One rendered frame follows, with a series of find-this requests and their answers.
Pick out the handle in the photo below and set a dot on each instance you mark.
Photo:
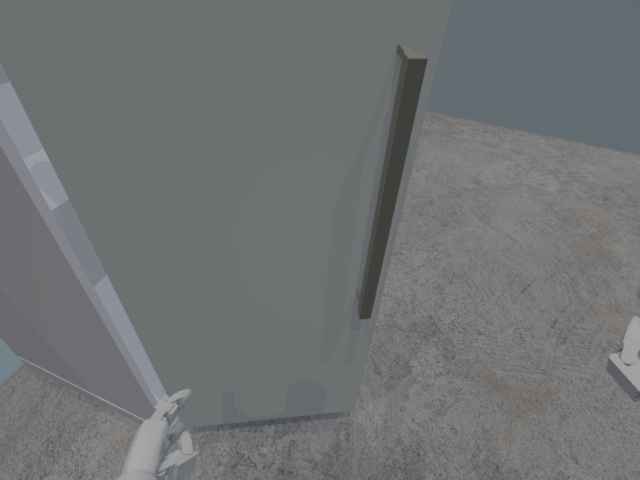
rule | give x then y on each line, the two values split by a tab
409	85

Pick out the fridge door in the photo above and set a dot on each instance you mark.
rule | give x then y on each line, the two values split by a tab
224	158

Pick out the robot left hand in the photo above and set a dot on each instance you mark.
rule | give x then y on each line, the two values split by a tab
153	439

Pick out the robot right hand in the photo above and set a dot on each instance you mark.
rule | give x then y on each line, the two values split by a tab
624	366

